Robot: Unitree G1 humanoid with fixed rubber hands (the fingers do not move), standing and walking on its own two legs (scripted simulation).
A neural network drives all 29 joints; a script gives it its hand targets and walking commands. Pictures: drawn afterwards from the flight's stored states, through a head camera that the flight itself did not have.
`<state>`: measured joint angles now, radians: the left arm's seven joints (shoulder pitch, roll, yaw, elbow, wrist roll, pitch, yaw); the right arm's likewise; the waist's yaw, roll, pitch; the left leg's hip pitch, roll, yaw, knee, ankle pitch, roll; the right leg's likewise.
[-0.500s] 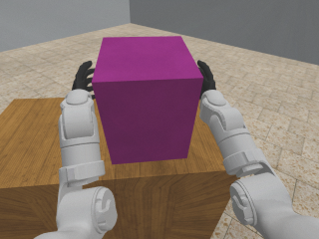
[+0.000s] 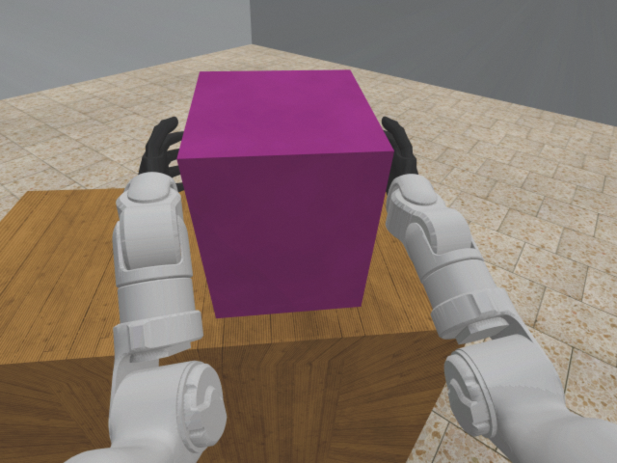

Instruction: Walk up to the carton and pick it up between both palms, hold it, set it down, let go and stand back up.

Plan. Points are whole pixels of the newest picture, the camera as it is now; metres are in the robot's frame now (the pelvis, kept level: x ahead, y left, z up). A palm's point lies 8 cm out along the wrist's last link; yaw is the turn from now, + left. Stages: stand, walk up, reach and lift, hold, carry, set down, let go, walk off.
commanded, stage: hold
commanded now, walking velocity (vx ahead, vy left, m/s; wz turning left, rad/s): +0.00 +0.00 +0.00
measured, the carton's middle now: (283, 193) +0.40 +0.00 +0.20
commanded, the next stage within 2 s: set down in 1.12 s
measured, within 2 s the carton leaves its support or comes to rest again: neither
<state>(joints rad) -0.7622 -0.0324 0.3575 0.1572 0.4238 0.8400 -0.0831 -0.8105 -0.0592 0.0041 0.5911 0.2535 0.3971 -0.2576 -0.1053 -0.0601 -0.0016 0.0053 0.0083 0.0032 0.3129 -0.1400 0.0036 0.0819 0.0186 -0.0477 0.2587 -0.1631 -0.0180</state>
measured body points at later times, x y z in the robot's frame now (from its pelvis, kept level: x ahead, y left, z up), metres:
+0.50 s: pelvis +0.01 +0.00 +0.00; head -0.07 +0.03 +0.44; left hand +0.38 +0.16 +0.25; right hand +0.39 -0.14 +0.26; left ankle +0.03 +0.11 -0.75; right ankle +0.00 -0.10 -0.75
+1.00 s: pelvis +0.00 +0.00 +0.00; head -0.07 +0.02 +0.44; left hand +0.38 +0.15 +0.25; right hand +0.38 -0.14 +0.25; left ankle +0.03 +0.11 -0.75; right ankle +0.00 -0.10 -0.75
